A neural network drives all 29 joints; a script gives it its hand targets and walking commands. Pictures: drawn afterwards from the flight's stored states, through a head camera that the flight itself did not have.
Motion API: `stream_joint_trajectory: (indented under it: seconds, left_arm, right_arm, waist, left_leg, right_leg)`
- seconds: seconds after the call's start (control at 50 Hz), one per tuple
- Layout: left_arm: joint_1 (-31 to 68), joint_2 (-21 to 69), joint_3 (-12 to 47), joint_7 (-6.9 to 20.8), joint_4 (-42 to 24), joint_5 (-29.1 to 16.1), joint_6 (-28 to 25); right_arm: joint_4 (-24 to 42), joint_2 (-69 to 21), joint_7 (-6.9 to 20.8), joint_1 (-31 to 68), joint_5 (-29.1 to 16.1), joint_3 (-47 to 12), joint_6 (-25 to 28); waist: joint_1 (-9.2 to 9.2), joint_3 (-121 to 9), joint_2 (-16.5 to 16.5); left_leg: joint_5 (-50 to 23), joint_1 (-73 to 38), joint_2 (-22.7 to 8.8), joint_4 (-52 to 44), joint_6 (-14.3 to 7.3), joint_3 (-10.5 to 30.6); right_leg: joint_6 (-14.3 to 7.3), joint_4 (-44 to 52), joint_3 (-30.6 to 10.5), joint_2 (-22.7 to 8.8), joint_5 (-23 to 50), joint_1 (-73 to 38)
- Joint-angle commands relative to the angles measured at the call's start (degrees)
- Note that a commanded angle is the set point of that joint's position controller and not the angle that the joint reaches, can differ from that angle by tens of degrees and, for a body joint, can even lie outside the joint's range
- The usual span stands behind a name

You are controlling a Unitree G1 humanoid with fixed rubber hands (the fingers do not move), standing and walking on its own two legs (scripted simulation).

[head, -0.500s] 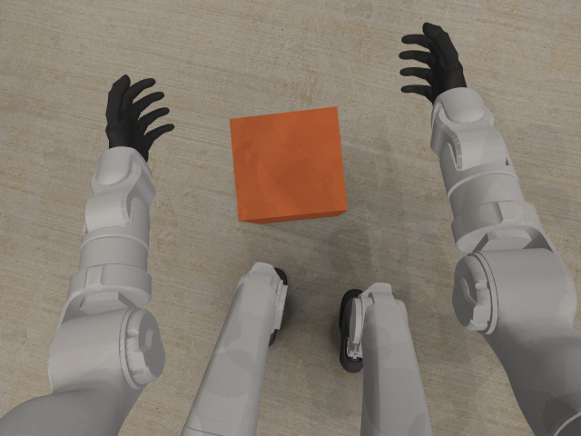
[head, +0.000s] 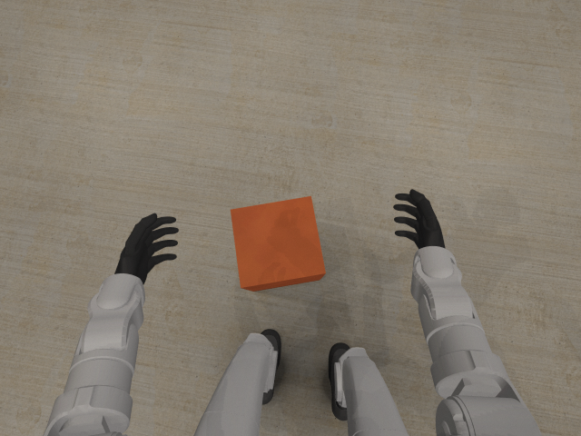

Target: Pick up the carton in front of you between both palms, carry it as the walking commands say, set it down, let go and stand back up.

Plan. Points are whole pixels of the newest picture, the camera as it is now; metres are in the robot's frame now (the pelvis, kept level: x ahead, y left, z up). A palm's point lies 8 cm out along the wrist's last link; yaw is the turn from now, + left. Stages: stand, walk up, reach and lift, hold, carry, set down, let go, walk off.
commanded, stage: let go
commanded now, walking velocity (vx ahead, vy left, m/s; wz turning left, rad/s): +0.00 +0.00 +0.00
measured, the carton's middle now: (279, 248) +0.41 +0.09 -0.58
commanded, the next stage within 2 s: stand in 0.98 s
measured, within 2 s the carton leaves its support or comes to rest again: neither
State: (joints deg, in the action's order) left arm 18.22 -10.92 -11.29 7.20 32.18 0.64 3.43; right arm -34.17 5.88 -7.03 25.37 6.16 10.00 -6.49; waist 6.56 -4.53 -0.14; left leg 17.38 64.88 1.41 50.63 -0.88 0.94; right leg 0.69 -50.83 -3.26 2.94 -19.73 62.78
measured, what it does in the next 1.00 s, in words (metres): rises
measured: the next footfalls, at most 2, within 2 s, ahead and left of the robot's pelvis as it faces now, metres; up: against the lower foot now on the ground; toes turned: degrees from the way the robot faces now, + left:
none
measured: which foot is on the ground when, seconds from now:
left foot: down 0.00-1.00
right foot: down 0.00-1.00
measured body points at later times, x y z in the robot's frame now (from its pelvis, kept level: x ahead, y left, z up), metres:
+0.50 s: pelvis +0.06 -0.02 +0.07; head +0.11 -0.02 +0.51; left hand +0.22 +0.23 -0.01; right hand +0.27 -0.23 -0.02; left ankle +0.04 +0.10 -0.67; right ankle +0.02 -0.12 -0.67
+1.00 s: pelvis +0.04 -0.01 +0.06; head +0.04 -0.01 +0.51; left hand +0.21 +0.24 +0.00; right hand +0.22 -0.24 -0.01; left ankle +0.04 +0.10 -0.67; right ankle +0.02 -0.12 -0.67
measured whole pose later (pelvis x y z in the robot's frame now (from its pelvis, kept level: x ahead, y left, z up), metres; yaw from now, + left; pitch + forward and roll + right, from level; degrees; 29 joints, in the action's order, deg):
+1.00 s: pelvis +0.04 -0.01 +0.06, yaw +3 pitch -5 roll +0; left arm -11.5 -13.4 -1.7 1.1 22.7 1.8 11.7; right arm -27.1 12.2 1.4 -13.1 0.3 1.0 -5.4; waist -0.1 4.2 0.5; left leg 15.6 8.1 2.0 28.3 -0.1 3.6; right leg -0.7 -27.9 -1.4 1.5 -18.3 5.1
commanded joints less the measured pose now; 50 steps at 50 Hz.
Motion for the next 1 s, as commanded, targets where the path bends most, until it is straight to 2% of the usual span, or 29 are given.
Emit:
stream_joint_trajectory:
  seconds: [0.0,0.16,0.24,0.36,0.44,0.58,0.72,0.74,0.76,0.78,0.96,0.98]
  left_arm:
    - [-3.1,-6.3,1.7,0.3,-6.7,-1.0,-2.1]
    - [-20.8,-5.1,6.6,-1.8,-11.2,-3.0,-4.1]
    - [-26.4,-5.2,8.1,-2.8,-13.3,-3.5,-4.6]
    - [-29.9,-6.3,8.6,-3.1,-13.1,-3.4,-4.2]
    - [-30.3,-7.0,8.1,-3.1,-12.2,-2.5,-3.1]
    - [-30.8,-7.6,7.1,-3.3,-11.6,-0.4,0.4]
    - [-28.9,-7.5,6.5,-2.9,-12.1,0.6,3.1]
    - [-26.3,-9.2,5.9,-4.4,-15.8,1.8,6.1]
    - [-27.3,-8.8,6.8,-4.9,-14.9,1.4,7.0]
    - [-27.4,-8.8,6.8,-5.2,-15.1,1.3,7.4]
    - [-25.9,-7.5,7.9,-6.0,-16.7,0.9,10.0]
    - [-30.9,-10.8,7.5,-7.7,-7.4,2.4,1.2]
  right_arm:
    - [7.6,3.9,0.7,2.1,-1.2,-1.1,2.8]
    - [7.2,6.0,3.5,-16.1,-2.4,-2.7,6.4]
    - [8.0,7.4,4.7,-22.6,-2.8,-3.2,7.5]
    - [9.8,8.5,6.3,-31.1,-4.0,-4.5,7.5]
    - [11.4,9.5,7.7,-34.9,-5.4,-5.8,6.3]
    - [14.0,10.1,10.1,-36.4,-7.2,-7.3,3.0]
    - [15.6,10.6,10.7,-35.2,-6.2,-7.0,0.3]
    - [12.0,10.5,9.6,-38.5,-6.7,-6.8,2.0]
    - [13.2,11.0,9.0,-37.6,-6.8,-6.7,2.2]
    - [13.3,11.2,8.7,-37.3,-6.8,-6.9,2.1]
    - [13.5,11.8,8.8,-36.0,-6.7,-7.0,0.6]
    - [3.3,15.5,6.9,-43.9,-2.8,-6.5,4.3]
  waist:
    - [0.84,-32.4,0.0]
    - [-1.16,-23.0,-2.4]
    - [-2.35,-17.4,-1.6]
    - [-4.78,-9.5,2.6]
    - [-5.98,-5.0,3.4]
    - [-5.49,2.4,0.3]
    - [-5.79,7.2,0.8]
    - [-5.92,4.1,-0.2]
    - [-6.53,4.6,1.8]
    - [-6.3,4.9,2.1]
    - [-6.86,8.1,1.4]
    - [-7.13,8.6,7.3]
  left_leg:
    - [-19.2,-36.6,-0.3,-6.6,1.8,0.3]
    - [-31.5,-52.3,-1.0,-13.3,2.8,2.8]
    - [-34.8,-56.3,-0.8,-17.1,2.8,2.9]
    - [-29.8,-56.8,0.4,-22.9,2.5,1.7]
    - [-25.8,-57.3,1.4,-25.8,2.3,1.2]
    - [-18.4,-59.0,2.1,-27.3,1.8,0.2]
    - [-12.7,-61.0,1.9,-27.2,1.4,-0.6]
    - [-12.3,-59.0,3.2,-25.1,2.0,-1.2]
    - [-11.6,-58.7,3.0,-24.9,1.8,-1.0]
    - [-10.9,-58.1,3.0,-24.9,1.6,-0.9]
    - [-8.8,-58.6,2.2,-26.2,1.4,0.0]
    - [7.1,-48.0,-5.0,-29.2,2.9,5.4]
  right_leg:
    - [0.5,8.4,2.8,1.3,6.8,-16.8]
    - [-0.4,15.7,2.6,1.2,11.4,-25.7]
    - [-0.6,20.1,2.1,0.8,15.2,-33.3]
    - [0.2,25.0,1.1,-0.6,23.4,-47.6]
    - [0.7,27.2,0.4,-1.5,26.9,-53.1]
    - [0.6,29.9,0.5,-2.3,22.7,-55.1]
    - [0.7,31.2,0.9,-2.5,16.1,-54.3]
    - [0.6,29.4,0.2,-2.8,20.4,-56.5]
    - [0.9,28.6,0.4,-2.6,22.3,-56.3]
    - [0.9,28.4,0.4,-2.7,21.9,-56.5]
    - [-0.2,28.9,2.0,-1.8,14.2,-55.0]
    - [0.3,29.7,0.2,-7.0,-12.7,-49.4]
